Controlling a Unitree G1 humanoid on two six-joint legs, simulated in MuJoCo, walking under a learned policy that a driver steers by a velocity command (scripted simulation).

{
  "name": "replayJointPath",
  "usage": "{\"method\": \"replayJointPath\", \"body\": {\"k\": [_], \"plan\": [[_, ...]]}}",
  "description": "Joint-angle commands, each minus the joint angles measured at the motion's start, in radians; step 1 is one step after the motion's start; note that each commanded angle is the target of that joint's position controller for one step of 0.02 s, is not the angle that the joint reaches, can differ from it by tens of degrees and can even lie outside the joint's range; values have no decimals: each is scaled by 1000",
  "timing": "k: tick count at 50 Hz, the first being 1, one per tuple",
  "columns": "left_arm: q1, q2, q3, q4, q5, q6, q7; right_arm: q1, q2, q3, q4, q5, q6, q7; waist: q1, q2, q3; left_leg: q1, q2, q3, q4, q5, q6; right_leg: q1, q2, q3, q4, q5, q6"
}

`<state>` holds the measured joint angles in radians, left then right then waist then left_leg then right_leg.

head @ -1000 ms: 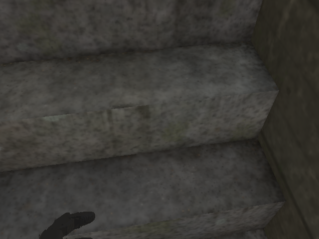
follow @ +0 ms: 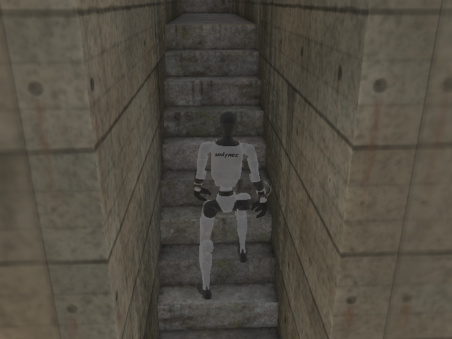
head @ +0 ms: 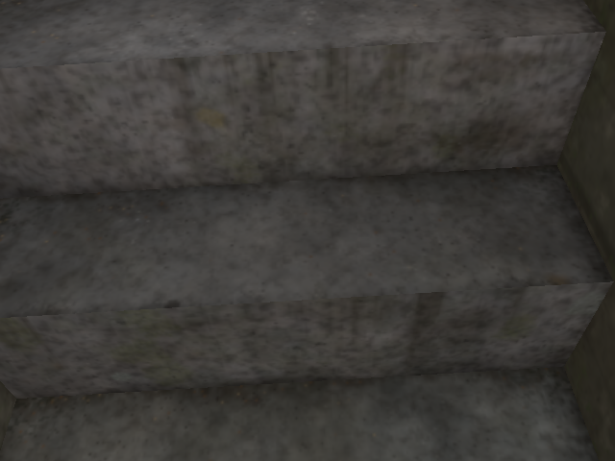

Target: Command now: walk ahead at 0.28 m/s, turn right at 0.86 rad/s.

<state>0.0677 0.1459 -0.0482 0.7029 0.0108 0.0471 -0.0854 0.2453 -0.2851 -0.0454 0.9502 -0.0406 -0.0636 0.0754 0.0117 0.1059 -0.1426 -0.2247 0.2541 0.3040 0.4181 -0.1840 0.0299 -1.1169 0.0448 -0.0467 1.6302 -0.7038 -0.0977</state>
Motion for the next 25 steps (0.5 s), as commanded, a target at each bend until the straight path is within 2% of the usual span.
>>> {"method": "replayJointPath", "body": {"k": [1,2,3,4,5,6,7,8,9,10,11,12,13,14,15,16,17,18,19,20,21,22,23,24,25], "plan": [[189,284,134,4,12,11,176,-82,-107,-27,-223,46,-24,-51,121,-448,-146,-380,-155,-109,644,570,108,746,-20,698,-939,-326,-225],[170,336,164,19,22,24,205,-165,-26,-6,-235,19,-37,-27,119,-414,-160,-477,-293,-289,1037,141,50,732,-53,1024,-1239,-405,-204],[126,307,155,6,43,13,216,-189,50,7,-279,-11,-41,-26,81,-336,-88,-575,-324,-397,1385,126,32,637,-53,1016,-1231,-348,-176],[119,244,145,18,44,1,209,-177,102,22,-296,-12,-40,-32,34,-284,-5,-610,-312,-380,1481,121,18,547,-50,886,-1156,-252,-164],[92,183,136,34,38,-16,205,-166,127,36,-320,-27,-42,-43,-3,-234,58,-624,-306,-375,1481,134,26,484,-11,774,-1051,-136,-167],[69,127,132,42,31,-36,203,-183,101,35,-326,-38,-40,-57,1,-224,71,-662,-321,-361,1531,145,41,486,16,684,-980,-40,-176],[94,118,135,65,30,-49,198,-223,105,37,-349,-45,-32,-63,3,-225,95,-723,-330,-365,1576,109,44,511,22,647,-973,-10,-192],[151,100,140,94,27,-67,200,-264,98,37,-367,-45,-24,-71,27,-198,123,-796,-334,-378,1629,69,30,566,31,662,-991,43,-203],[195,98,146,130,16,-87,194,-258,110,38,-381,-13,-12,-90,34,-237,128,-881,-334,-409,1667,-18,7,674,2,663,-1003,125,-218],[240,108,153,138,17,-111,185,-262,114,43,-391,-7,-3,-97,51,-243,113,-955,-311,-427,1684,-107,13,771,-37,648,-1030,171,-213],[263,141,172,142,11,-126,184,-272,105,35,-412,-14,8,-106,51,-231,107,-986,-263,-509,1702,-207,32,812,-96,658,-1066,209,-193],[282,145,175,146,8,-142,189,-225,90,33,-414,-22,12,-104,42,-203,89,-993,-220,-542,1633,-250,34,869,-127,618,-1091,221,-160],[254,191,188,116,-2,-162,199,-241,45,23,-425,-16,9,-104,44,-184,81,-1004,-199,-550,1584,-319,34,902,-191,598,-1164,260,-151],[221,222,195,126,9,-166,201,-203,38,12,-413,16,19,-110,12,-180,78,-989,-220,-478,1651,-265,22,875,-224,541,-1242,263,-174],[232,229,198,128,21,-178,198,-188,32,-1,-398,31,33,-120,3,-202,78,-1029,-223,-485,1779,-289,19,900,-283,519,-1283,242,-189],[267,241,202,148,26,-191,189,-224,42,-5,-414,37,29,-131,34,-210,94,-1164,-239,-493,1961,-363,26,983,-348,486,-1344,215,-204],[258,235,194,132,45,-210,175,-235,37,-16,-440,33,36,-150,26,-244,86,-1224,-267,-500,2105,-447,27,1052,-371,418,-1343,312,-181],[204,261,190,148,59,-218,160,-262,13,-29,-451,43,31,-149,-6,-225,144,-1256,-238,-532,2055,-487,31,1055,-391,329,-1398,307,-152],[191,260,183,167,74,-228,150,-345,21,-29,-491,46,30,-146,-20,-173,179,-1267,-229,-498,2010,-515,45,1040,-406,222,-1433,396,-126],[184,271,187,156,67,-220,149,-368,42,-17,-514,58,32,-135,-37,-166,168,-1217,-207,-527,1961,-497,72,1003,-418,170,-1465,405,-94],[126,268,183,140,68,-222,140,-370,41,-8,-535,57,49,-123,-89,-132,161,-1117,-185,-413,1775,-422,65,941,-367,62,-1504,432,-66],[102,327,196,110,71,-230,142,-313,36,-16,-529,66,74,-132,-108,-162,123,-977,-211,-318,1743,-383,60,900,-365,10,-1572,575,-75],[41,346,197,95,95,-234,134,-242,40,-17,-523,53,89,-141,-142,-212,78,-915,-174,-316,1629,-343,77,957,-343,-53,-1566,587,-55],[-117,359,181,43,31,-224,122,-10,44,16,-487,82,102,-136,-278,-166,-28,-345,-214,-315,1087,-436,111,707,-261,-237,-1519,991,-33],[-73,369,180,18,10,-210,112,230,-15,-27,-386,85,110,-136,-301,-189,-151,-37,-323,-258,977,-429,90,737,-275,-178,-1284,1432,-78]]}}
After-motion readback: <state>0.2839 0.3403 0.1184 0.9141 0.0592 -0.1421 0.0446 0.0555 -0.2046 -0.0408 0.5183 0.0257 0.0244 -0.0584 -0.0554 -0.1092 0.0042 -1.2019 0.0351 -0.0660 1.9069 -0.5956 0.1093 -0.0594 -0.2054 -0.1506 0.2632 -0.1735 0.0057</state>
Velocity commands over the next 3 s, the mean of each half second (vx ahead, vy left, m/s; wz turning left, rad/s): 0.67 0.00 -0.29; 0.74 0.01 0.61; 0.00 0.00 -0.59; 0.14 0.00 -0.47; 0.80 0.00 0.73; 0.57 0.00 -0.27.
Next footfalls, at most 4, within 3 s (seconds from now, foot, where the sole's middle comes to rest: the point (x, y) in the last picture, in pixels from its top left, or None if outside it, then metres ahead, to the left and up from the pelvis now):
0.52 left None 0.35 0.22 -0.36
1.78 right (305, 257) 0.56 0.05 -0.14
2.48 left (171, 13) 0.82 0.23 0.08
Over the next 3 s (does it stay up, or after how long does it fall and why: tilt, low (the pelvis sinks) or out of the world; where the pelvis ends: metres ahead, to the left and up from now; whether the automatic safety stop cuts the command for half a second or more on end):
stays up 0.80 0.13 0.85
